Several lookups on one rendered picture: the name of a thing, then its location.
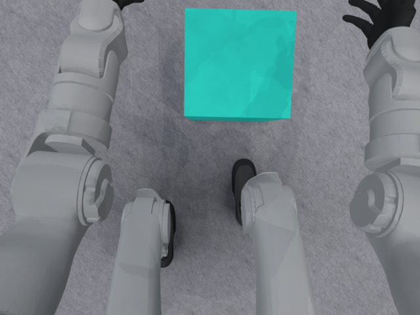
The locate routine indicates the carton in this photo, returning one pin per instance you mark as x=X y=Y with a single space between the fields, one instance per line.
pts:
x=238 y=64

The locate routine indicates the right robot upper arm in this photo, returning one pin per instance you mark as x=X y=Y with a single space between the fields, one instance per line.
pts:
x=386 y=206

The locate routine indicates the left robot upper arm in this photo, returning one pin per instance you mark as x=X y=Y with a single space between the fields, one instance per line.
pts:
x=56 y=197

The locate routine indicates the right robot forearm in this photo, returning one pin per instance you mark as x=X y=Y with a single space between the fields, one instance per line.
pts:
x=393 y=76

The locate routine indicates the left robot thigh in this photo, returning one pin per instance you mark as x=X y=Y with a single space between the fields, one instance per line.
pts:
x=135 y=286

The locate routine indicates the right robot hand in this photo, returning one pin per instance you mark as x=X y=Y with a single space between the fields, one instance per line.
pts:
x=393 y=13

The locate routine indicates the left robot forearm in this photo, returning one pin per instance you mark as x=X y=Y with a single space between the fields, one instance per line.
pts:
x=77 y=117

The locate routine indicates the robot right foot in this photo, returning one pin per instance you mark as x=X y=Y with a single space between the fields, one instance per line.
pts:
x=242 y=171

